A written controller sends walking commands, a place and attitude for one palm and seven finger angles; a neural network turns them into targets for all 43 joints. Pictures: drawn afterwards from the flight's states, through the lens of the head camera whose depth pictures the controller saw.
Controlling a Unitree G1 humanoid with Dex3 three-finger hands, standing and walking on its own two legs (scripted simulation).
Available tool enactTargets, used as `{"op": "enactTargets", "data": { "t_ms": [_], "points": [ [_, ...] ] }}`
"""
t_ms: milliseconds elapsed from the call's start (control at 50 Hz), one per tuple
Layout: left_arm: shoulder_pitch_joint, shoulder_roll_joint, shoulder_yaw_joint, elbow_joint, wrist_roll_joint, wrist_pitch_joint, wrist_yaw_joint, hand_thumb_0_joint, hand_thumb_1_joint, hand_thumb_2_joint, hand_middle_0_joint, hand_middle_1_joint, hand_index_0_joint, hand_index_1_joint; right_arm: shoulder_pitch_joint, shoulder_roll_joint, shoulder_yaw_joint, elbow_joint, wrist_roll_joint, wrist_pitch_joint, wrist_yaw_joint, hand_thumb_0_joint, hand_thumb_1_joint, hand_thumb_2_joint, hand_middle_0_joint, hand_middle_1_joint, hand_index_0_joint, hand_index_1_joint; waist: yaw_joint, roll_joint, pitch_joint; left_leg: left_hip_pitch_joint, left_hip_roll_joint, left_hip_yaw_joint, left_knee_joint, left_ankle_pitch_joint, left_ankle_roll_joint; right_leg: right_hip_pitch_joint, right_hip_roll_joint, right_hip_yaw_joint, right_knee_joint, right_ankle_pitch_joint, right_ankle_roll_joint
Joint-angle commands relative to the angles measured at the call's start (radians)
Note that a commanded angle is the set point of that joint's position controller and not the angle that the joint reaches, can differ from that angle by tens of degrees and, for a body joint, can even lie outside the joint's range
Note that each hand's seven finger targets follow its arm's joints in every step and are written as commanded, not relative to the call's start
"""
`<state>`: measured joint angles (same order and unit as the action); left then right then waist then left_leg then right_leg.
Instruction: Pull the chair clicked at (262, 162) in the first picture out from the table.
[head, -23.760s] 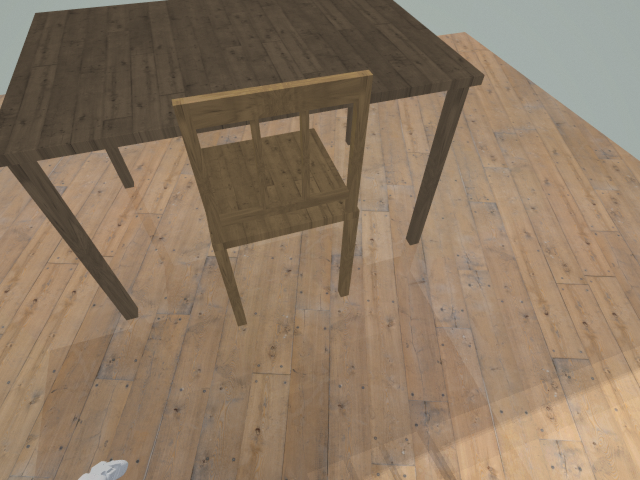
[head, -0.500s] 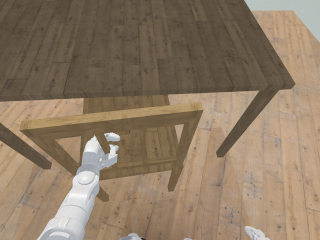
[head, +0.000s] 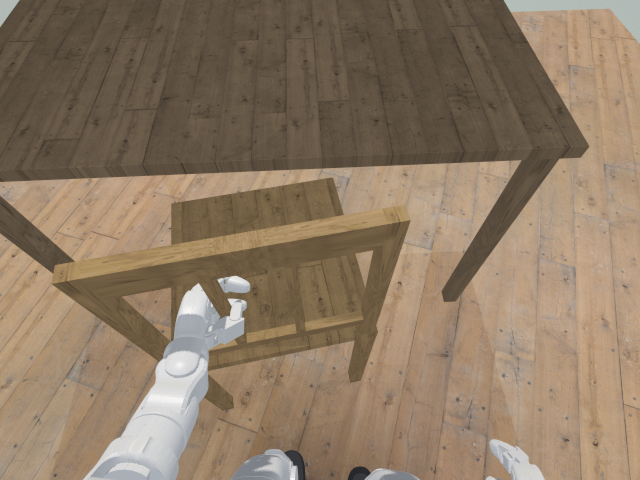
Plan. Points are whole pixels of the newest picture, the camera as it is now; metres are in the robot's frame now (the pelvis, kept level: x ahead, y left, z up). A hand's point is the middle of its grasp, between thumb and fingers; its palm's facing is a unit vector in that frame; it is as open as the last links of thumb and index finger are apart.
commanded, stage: step backward, pulling the chair out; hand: left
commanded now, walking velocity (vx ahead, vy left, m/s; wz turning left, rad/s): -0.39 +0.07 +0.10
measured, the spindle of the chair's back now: (226, 312) +0.35 +0.16 -0.10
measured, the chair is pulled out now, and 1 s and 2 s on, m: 0.13 0.28 0.48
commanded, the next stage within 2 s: none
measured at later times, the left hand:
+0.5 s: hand (233, 371) +0.25 +0.13 -0.07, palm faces +0.03 -0.98 -0.18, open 5.0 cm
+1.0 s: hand (239, 439) +0.17 +0.11 -0.07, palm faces +0.02 -0.98 -0.18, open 5.0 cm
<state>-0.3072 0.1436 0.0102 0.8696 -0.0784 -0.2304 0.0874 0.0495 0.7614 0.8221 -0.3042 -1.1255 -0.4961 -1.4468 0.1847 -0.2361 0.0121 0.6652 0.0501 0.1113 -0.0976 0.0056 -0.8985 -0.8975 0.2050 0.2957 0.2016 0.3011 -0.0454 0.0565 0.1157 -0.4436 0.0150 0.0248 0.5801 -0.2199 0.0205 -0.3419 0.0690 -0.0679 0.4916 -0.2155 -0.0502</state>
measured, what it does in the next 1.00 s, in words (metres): walks backwards: right foot, then left foot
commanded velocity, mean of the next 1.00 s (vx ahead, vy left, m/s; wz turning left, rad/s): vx -0.38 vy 0.01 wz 0.08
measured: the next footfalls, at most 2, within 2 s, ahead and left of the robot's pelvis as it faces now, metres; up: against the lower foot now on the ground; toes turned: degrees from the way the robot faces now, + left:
right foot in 0.46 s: -0.08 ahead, -0.17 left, +0.00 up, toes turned -2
left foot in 0.72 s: -0.07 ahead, +0.10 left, +0.00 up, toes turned -1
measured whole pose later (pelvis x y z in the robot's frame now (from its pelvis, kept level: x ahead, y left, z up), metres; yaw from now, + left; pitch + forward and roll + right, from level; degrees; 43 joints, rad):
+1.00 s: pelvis -0.17 -0.03 -0.01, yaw +1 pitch +2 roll -2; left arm -0.32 0.20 0.04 0.74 -0.04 -0.17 0.10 0.02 0.75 0.79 -0.29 -1.21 -0.50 -1.45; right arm 0.12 -0.23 0.00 0.61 0.03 0.05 -0.07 0.00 -0.90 -0.90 0.20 0.30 0.20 0.30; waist -0.07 0.02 0.19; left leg -0.47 0.05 -0.06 0.62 -0.21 -0.04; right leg -0.37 -0.01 -0.04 0.56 -0.22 0.02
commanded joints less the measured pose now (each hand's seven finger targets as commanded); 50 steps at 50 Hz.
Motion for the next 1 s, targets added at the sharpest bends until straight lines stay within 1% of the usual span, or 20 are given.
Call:
{"op": "enactTargets", "data": {
  "t_ms": [0,40,100,180,240,440,460,480,520,540,560,600,640,700,760,780,820,880,920,980],
  "points": [
    [-0.263,0.178,-0.014,-0.114,0.053,-0.033,0.021,0.0,0.9,0.9,-0.5,-1.45,-0.5,-1.45,0.006,-0.149,-0.052,-0.093,0.008,-0.035,-0.022,0.0,-0.9,-0.9,0.2,0.3,0.2,0.3,0.005,-0.129,-0.366,0.076,0.027,-0.109,0.108,-0.156,-0.016,0.177,-0.372,0.277,-0.165,0.377,0.022],
    [-0.265,0.167,-0.024,-0.114,0.053,-0.032,0.024,0.0,0.9,0.9,-0.5,-1.45,-0.5,-1.45,0.011,-0.157,-0.052,-0.08,0.004,-0.043,-0.028,0.0,-0.9,-0.9,0.2,0.3,0.2,0.3,-0.006,-0.101,-0.377,0.12,0.039,-0.123,0.044,-0.07,-0.014,0.181,-0.354,0.226,-0.132,0.402,0.009],
    [-0.274,0.129,-0.06,-0.14,0.045,-0.049,0.016,0.0,0.9,0.9,-0.5,-1.45,-0.5,-1.45,-0.005,-0.164,-0.051,-0.1,0.001,-0.048,-0.029,0.0,-0.9,-0.9,0.2,0.3,0.2,0.3,0.001,-0.044,-0.36,0.156,0.15,-0.212,-0.158,0.211,0.051,0.156,-0.178,0.121,-0.008,0.18,0.078],
    [-0.295,0.119,-0.052,-0.173,0.045,-0.051,0.011,0.0,0.9,0.9,-0.5,-1.45,-0.5,-1.45,-0.027,-0.147,-0.048,-0.112,-0.031,-0.053,-0.02,0.0,-0.9,-0.9,0.2,0.3,0.2,0.3,0.015,0.125,-0.337,0.169,0.314,-0.422,-0.311,0.063,0.133,0.02,-0.104,0.118,0.273,-0.249,0.017],
    [-0.252,0.108,-0.047,-0.188,0.053,-0.054,0.011,0.0,0.9,0.9,-0.5,-1.45,-0.5,-1.45,0.016,-0.135,-0.05,-0.102,-0.044,-0.072,-0.009,0.0,-0.9,-0.9,0.2,0.3,0.2,0.3,0.009,0.064,-0.385,0.321,0.321,-0.373,-0.212,0.322,0.15,-0.007,-0.097,0.12,0.228,-0.278,0.025],
    [-0.129,0.145,0.019,-0.25,0.055,-0.052,-0.011,0.0,0.9,0.9,-0.5,-1.45,-0.5,-1.45,0.03,-0.152,-0.068,-0.07,-0.042,-0.155,0.017,0.0,-0.9,-0.9,0.2,0.3,0.2,0.3,0.023,0.202,-0.411,0.367,0.207,-0.216,-0.149,0.148,0.071,0.082,-0.038,0.029,-0.049,-0.183,0.035],
    [-0.118,0.154,0.025,-0.269,0.052,-0.054,-0.018,0.0,0.9,0.9,-0.5,-1.45,-0.5,-1.45,0.02,-0.145,-0.069,-0.075,-0.041,-0.158,0.02,0.0,-0.9,-0.9,0.2,0.3,0.2,0.3,0.028,0.184,-0.412,0.343,0.179,-0.184,-0.118,0.104,0.05,0.124,-0.05,0.025,-0.136,-0.123,0.03],
    [-0.123,0.177,0.045,-0.266,0.054,-0.052,-0.021,0.0,0.9,0.9,-0.5,-1.45,-0.5,-1.45,0.016,-0.145,-0.079,-0.077,-0.032,-0.158,0.015,0.0,-0.9,-0.9,0.2,0.3,0.2,0.3,0.026,0.066,-0.394,0.325,0.13,-0.139,-0.074,-0.008,0.019,0.118,-0.07,0.024,-0.185,-0.086,0.021],
    [-0.148,0.258,0.078,-0.256,0.055,-0.047,-0.01,0.0,0.9,0.9,-0.5,-1.45,-0.5,-1.45,0.011,-0.136,-0.08,-0.083,-0.01,-0.149,-0.007,0.0,-0.9,-0.9,0.2,0.3,0.2,0.3,0.007,-0.306,-0.338,0.214,-0.003,-0.008,0.259,-0.181,-0.062,0.003,-0.34,0.246,-0.222,-0.066,-0.072],
    [-0.18,0.236,0.072,-0.255,0.066,-0.044,-0.001,0.0,0.9,0.9,-0.5,-1.45,-0.5,-1.45,-0.043,-0.134,-0.068,-0.075,-0.018,-0.144,-0.009,0.0,-0.9,-0.9,0.2,0.3,0.2,0.3,0.026,-0.293,-0.286,0.104,-0.013,-0.064,0.414,-0.199,-0.061,-0.007,-0.435,0.319,-0.191,0.189,-0.12],
    [-0.199,0.207,0.055,-0.268,0.073,-0.035,0.005,0.0,0.9,0.9,-0.5,-1.45,-0.5,-1.45,-0.068,-0.107,-0.049,-0.061,-0.032,-0.142,-0.007,0.0,-0.9,-0.9,0.2,0.3,0.2,0.3,0.028,-0.198,-0.317,-0.005,-0.004,-0.114,0.421,-0.24,-0.061,0.153,-0.449,0.293,-0.094,0.511,-0.137],
    [-0.238,0.238,0.098,-0.235,0.08,-0.02,0.022,0.0,0.9,0.9,-0.5,-1.45,-0.5,-1.45,-0.062,-0.101,-0.03,-0.029,-0.029,-0.142,-0.016,0.0,-0.9,-0.9,0.2,0.3,0.2,0.3,0.02,-0.165,-0.334,-0.055,0.013,-0.135,0.256,-0.24,-0.053,0.332,-0.421,0.225,0.017,0.791,-0.073],
    [-0.248,0.24,0.097,-0.188,0.079,-0.001,0.031,0.0,0.9,0.9,-0.5,-1.45,-0.5,-1.45,-0.047,-0.128,-0.035,-0.005,-0.025,-0.134,-0.033,0.0,-0.9,-0.9,0.2,0.3,0.2,0.3,0.017,-0.191,-0.327,0.015,0.023,-0.102,0.026,-0.08,-0.053,0.362,-0.37,0.18,0.074,0.825,-0.021],
    [-0.301,0.185,0.025,-0.197,0.066,0.005,0.022,0.0,0.9,0.9,-0.5,-1.45,-0.5,-1.45,0.012,-0.163,-0.064,-0.022,-0.015,-0.105,-0.037,0.0,-0.9,-0.9,0.2,0.3,0.2,0.3,0.013,-0.177,-0.372,0.222,0.114,-0.102,-0.081,0.517,-0.004,0.262,-0.261,0.122,0.104,0.664,0.058],
    [-0.294,0.121,-0.021,-0.208,0.073,-0.001,0.005,0.0,0.9,0.9,-0.5,-1.45,-0.5,-1.45,0.02,-0.16,-0.067,-0.054,-0.025,-0.077,-0.018,0.0,-0.9,-0.9,0.2,0.3,0.2,0.3,0.014,0.01,-0.426,0.357,0.184,-0.197,-0.042,0.786,0.047,0.164,-0.175,0.071,0.122,0.359,0.062],
    [-0.259,0.108,-0.026,-0.208,0.074,0.002,-0.003,0.0,0.9,0.9,-0.5,-1.45,-0.5,-1.45,0.001,-0.157,-0.069,-0.068,-0.03,-0.073,-0.006,0.0,-0.9,-0.9,0.2,0.3,0.2,0.3,0.022,0.089,-0.404,0.315,0.211,-0.235,-0.081,0.738,0.06,0.134,-0.152,0.063,0.16,0.088,0.053],
    [-0.166,0.118,-0.001,-0.236,0.07,-0.006,-0.007,0.0,0.9,0.9,-0.5,-1.45,-0.5,-1.45,0.014,-0.159,-0.081,-0.083,-0.037,-0.078,0.014,0.0,-0.9,-0.9,0.2,0.3,0.2,0.3,0.038,0.166,-0.437,0.362,0.232,-0.255,-0.064,0.758,0.092,0.097,-0.12,0.061,0.127,-0.071,0.04],
    [-0.108,0.132,0.01,-0.315,0.066,-0.018,-0.01,0.0,0.9,0.9,-0.5,-1.45,-0.5,-1.45,0.003,-0.154,-0.078,-0.127,-0.03,-0.08,0.026,0.0,-0.9,-0.9,0.2,0.3,0.2,0.3,0.029,0.11,-0.437,0.241,0.19,-0.195,-0.026,0.566,0.051,0.203,-0.135,0.066,0.041,0.146,0.027],
    [-0.073,0.171,0.034,-0.331,0.065,-0.023,-0.007,0.0,0.9,0.9,-0.5,-1.45,-0.5,-1.45,0.01,-0.147,-0.08,-0.146,-0.021,-0.081,0.012,0.0,-0.9,-0.9,0.2,0.3,0.2,0.3,0.016,-0.021,-0.429,0.123,0.122,-0.134,0.01,0.293,-0.004,0.264,-0.209,0.125,-0.004,0.311,-0.005],
    [-0.115,0.207,0.041,-0.339,0.063,-0.026,0.012,0.0,0.9,0.9,-0.5,-1.45,-0.5,-1.45,-0.045,-0.128,-0.067,-0.142,-0.024,-0.081,-0.009,0.0,-0.9,-0.9,0.2,0.3,0.2,0.3,0.018,-0.14,-0.389,0.087,-0.003,-0.071,0.265,-0.209,-0.06,0.113,-0.441,0.287,-0.134,0.282,-0.106]
  ]
}}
